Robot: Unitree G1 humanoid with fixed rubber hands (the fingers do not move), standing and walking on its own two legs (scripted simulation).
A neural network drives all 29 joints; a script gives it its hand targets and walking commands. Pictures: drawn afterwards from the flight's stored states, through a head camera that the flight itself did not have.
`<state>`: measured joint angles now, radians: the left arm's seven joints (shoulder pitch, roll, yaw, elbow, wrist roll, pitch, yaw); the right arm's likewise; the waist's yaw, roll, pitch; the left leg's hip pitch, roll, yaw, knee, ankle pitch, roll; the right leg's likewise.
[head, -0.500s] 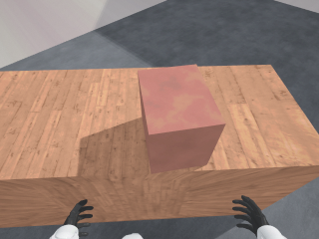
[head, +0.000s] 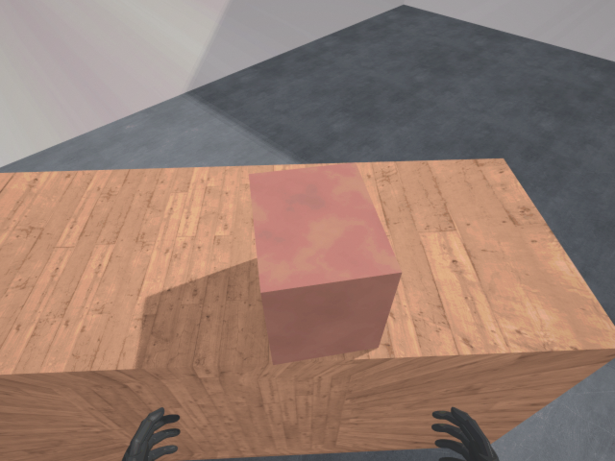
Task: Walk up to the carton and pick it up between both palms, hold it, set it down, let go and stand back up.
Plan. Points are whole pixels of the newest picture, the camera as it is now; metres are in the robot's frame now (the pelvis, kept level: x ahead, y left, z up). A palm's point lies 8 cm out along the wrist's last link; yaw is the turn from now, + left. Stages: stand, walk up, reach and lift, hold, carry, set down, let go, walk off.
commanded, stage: reach and lift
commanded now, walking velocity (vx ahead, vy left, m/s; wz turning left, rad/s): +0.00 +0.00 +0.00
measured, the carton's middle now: (314, 262) +0.43 +0.03 -0.01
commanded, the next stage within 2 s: none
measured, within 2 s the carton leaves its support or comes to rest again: neither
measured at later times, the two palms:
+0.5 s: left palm (156, 449) +0.16 +0.22 -0.05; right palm (490, 444) +0.18 -0.19 -0.04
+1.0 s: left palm (181, 413) +0.19 +0.19 -0.01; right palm (494, 413) +0.20 -0.19 -0.01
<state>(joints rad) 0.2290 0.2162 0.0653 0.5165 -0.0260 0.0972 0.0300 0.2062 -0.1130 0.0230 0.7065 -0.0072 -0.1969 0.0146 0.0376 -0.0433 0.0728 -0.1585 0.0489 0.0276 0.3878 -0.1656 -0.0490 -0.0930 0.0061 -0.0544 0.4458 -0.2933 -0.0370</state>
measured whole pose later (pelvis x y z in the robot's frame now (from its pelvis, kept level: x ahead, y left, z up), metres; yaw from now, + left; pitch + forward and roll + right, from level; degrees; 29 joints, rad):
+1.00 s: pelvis +0.01 +0.00 +0.00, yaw -1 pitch -4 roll +1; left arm 0.29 0.07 -0.03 0.28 -0.03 -0.19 0.17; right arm 0.23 -0.18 0.11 0.49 0.23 -0.37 0.05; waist 0.05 -0.06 0.02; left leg -0.10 0.05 0.04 0.36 -0.18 -0.06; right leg -0.05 0.02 -0.02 0.43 -0.30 -0.05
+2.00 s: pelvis -0.01 -0.01 +0.00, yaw -3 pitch +2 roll +1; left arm -0.27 0.08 0.17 -0.05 -0.08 0.56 0.13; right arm -0.44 -0.29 0.16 0.36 0.38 0.16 -0.13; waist 0.08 -0.03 0.06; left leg -0.24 0.08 0.04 0.32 -0.11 -0.06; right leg -0.20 0.05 0.00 0.39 -0.22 -0.05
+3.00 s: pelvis +0.00 +0.00 +0.00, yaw -2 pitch +10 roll -1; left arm -0.77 0.15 0.19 0.45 -0.08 0.50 0.16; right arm -0.99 -0.33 0.15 0.87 0.42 0.22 -0.12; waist 0.13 0.00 -0.07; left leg -0.42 0.08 0.01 0.38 -0.13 -0.06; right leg -0.33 0.06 -0.01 0.37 -0.20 -0.04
